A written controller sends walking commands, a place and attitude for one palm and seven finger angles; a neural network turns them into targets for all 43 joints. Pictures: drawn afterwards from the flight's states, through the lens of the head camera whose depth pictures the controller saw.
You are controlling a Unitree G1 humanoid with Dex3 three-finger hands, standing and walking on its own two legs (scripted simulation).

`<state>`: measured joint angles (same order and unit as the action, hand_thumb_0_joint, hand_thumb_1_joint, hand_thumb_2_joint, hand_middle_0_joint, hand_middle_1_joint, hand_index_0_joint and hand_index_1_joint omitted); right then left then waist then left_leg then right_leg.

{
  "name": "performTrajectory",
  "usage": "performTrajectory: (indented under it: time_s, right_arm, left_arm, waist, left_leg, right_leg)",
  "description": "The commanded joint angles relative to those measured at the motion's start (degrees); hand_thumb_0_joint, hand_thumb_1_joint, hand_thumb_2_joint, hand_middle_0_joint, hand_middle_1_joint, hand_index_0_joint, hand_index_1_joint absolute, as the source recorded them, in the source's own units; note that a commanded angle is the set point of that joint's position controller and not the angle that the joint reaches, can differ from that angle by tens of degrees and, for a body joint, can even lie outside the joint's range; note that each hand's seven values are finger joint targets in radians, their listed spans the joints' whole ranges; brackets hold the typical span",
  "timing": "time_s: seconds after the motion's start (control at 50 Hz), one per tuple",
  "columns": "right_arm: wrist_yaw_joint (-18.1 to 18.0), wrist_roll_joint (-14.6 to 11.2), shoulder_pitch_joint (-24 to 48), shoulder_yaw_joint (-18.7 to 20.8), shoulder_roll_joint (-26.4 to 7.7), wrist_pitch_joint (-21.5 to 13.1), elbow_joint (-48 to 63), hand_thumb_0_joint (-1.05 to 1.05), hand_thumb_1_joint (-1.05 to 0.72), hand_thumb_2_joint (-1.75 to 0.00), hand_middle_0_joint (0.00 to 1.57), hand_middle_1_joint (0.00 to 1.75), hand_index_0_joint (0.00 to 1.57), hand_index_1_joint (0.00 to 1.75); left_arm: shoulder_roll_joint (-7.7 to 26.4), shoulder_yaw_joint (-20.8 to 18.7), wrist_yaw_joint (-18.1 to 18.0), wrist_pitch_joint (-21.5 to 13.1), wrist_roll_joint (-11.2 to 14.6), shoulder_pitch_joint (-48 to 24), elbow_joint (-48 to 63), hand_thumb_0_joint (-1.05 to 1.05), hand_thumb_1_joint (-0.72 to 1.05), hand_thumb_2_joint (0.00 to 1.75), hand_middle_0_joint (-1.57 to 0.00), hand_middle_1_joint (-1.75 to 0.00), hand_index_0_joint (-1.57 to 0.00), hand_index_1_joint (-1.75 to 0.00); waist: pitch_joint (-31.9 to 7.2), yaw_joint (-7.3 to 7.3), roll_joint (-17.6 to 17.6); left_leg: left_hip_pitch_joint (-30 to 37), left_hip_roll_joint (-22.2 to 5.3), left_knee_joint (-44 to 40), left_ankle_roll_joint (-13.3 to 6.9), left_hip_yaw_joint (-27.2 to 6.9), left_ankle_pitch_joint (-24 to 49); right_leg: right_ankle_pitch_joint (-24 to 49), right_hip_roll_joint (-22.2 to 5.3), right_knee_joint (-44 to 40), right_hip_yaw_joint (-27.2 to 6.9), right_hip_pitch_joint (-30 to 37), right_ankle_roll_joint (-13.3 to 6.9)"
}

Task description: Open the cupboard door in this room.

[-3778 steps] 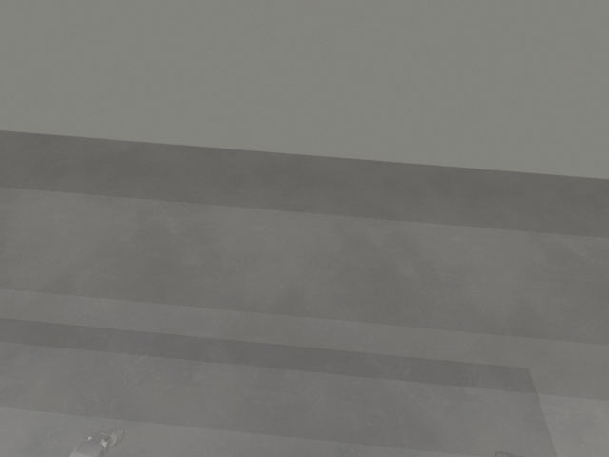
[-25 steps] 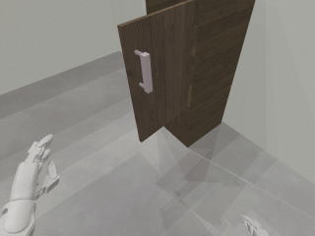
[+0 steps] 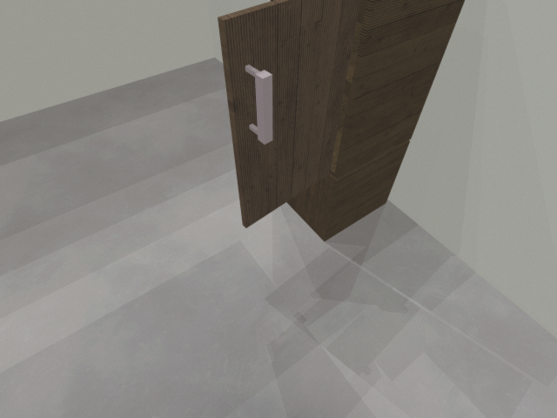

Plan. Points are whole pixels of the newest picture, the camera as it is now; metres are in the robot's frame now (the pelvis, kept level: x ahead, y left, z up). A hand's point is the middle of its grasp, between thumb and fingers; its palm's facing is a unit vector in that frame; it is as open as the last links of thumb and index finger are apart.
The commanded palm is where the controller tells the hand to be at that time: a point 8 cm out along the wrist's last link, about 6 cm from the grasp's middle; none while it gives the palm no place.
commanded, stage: let the arm hang, fingers relaxed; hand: left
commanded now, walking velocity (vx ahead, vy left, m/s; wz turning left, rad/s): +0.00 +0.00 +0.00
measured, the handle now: (258, 105) +0.68 +0.10 +0.07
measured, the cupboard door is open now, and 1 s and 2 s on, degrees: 95 95 95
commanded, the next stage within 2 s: look to check the result in 0.50 s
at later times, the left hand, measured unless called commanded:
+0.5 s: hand out of the picture +0.09 +0.23 -0.15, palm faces -0.01 -0.95 -0.31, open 7.4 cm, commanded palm none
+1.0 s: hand out of the picture +0.12 +0.24 -0.15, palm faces -0.02 -0.94 -0.33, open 7.4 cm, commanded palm none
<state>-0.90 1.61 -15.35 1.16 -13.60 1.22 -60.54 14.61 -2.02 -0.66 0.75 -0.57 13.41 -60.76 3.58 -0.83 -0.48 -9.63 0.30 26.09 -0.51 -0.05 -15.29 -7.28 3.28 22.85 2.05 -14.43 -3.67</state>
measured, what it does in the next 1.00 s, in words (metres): stands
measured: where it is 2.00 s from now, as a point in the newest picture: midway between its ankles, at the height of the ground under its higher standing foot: outside the picture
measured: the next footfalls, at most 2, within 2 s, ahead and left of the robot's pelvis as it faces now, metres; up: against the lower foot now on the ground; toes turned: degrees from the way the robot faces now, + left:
none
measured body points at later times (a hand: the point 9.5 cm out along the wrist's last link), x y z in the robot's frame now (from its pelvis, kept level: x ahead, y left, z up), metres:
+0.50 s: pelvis +0.01 +0.00 +0.01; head +0.02 -0.01 +0.45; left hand +0.09 +0.28 -0.13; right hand +0.04 -0.27 -0.15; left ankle -0.01 +0.11 -0.74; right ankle +0.06 -0.08 -0.74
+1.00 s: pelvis +0.03 +0.00 +0.01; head +0.05 -0.01 +0.46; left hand +0.12 +0.28 -0.12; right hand +0.09 -0.29 -0.14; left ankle -0.01 +0.11 -0.74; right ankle +0.06 -0.08 -0.74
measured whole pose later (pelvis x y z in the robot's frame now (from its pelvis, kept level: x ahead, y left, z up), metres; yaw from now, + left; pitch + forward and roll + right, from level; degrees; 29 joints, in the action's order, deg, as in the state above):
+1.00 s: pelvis +0.03 +0.00 +0.01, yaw -1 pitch -1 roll +0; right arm -0.3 1.3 -7.5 0.6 -18.2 0.0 -63.8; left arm 17.3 -1.1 -0.5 -1.6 -0.4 4.7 -65.0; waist 3.2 0.4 -1.4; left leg -2.7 0.1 17.4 -0.2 0.6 -13.7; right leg -7.7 3.7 18.2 1.0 -9.5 -3.7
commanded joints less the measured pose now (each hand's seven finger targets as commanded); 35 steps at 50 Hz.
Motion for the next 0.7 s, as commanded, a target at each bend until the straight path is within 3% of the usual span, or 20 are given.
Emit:
performTrajectory:
  time_s: [0.0, 0.06, 0.14, 0.32, 0.44, 0.68]
  right_arm:
    - [-0.4, -0.3, 0.2, 1.6, -8.9, -1.4, 1.4, 0.00, -0.90, -0.90, 0.20, 0.30, 0.20, 0.30]
    - [-0.3, -0.3, 0.4, 1.5, -9.5, -1.5, 0.3, 0.00, -0.90, -0.90, 0.20, 0.30, 0.20, 0.30]
    - [-0.2, -0.2, 1.1, 1.5, -10.0, -1.6, -0.4, 0.00, -0.90, -0.90, 0.20, 0.30, 0.20, 0.30]
    - [-0.2, -0.5, 3.3, 1.5, -11.5, -2.1, -1.0, 0.00, -0.90, -0.90, 0.20, 0.30, 0.20, 0.30]
    - [-0.3, -0.5, 4.4, 1.3, -12.2, -2.3, -1.3, 0.00, -0.90, -0.90, 0.20, 0.30, 0.20, 0.30]
    - [-0.2, -0.5, 6.1, 1.2, -13.7, -2.2, -1.4, 0.00, -0.90, -0.90, 0.20, 0.30, 0.20, 0.30]
  left_arm:
    - [8.9, -1.3, -0.4, -1.6, -0.2, -3.3, 1.4, 0.00, 0.90, 0.90, -0.20, -0.30, -0.20, -0.30]
    - [9.5, -1.3, -0.4, -1.8, -0.2, -4.0, 0.2, 0.00, 0.90, 0.90, -0.20, -0.30, -0.20, -0.30]
    - [10.3, -1.4, -0.5, -1.9, -0.3, -5.1, -0.5, 0.00, 0.90, 0.90, -0.20, -0.30, -0.20, -0.30]
    - [11.5, -1.6, -0.6, -2.6, -0.2, -6.7, -0.8, 0.00, 0.90, 0.90, -0.20, -0.30, -0.20, -0.30]
    - [11.9, -1.5, -0.6, -2.8, -0.1, -8.1, -1.0, 0.00, 0.90, 0.90, -0.20, -0.30, -0.20, -0.30]
    - [13.3, -1.2, -0.6, -3.1, 0.0, -9.7, -1.2, 0.00, 0.90, 0.90, -0.20, -0.30, -0.20, -0.30]
  waist:
    - [-0.6, 0.69, -0.5]
    - [0.1, 0.94, 1.3]
    - [0.6, 1.04, 1.0]
    - [-2.0, 0.91, 1.3]
    - [-3.4, 1.14, -0.4]
    - [-5.2, 1.43, 0.5]
  left_leg:
    - [-6.0, -5.9, -10.1, -2.8, -6.4, -5.8]
    - [-4.5, -5.7, -10.3, -2.8, -6.0, -5.2]
    - [-3.9, -5.6, -10.6, -2.8, -5.7, -4.3]
    - [-0.9, -5.9, -10.1, -2.5, -5.0, 2.7]
    - [0.5, -6.6, -10.6, -2.0, -4.9, 6.6]
    - [2.9, -6.6, -11.1, -1.5, -4.5, 8.1]
  right_leg:
    - [-10.2, -8.0, -6.9, -10.0, 5.5, -0.1]
    - [-11.8, -8.5, -8.0, -10.4, 4.0, -0.1]
    - [-11.8, -8.7, -8.2, -10.7, 3.5, 0.0]
    - [-4.1, -9.1, -7.2, -10.5, 5.7, -0.2]
    - [2.8, -9.4, -5.8, -9.8, 7.6, -0.2]
    - [6.5, -9.9, -6.4, -10.0, 9.3, -0.1]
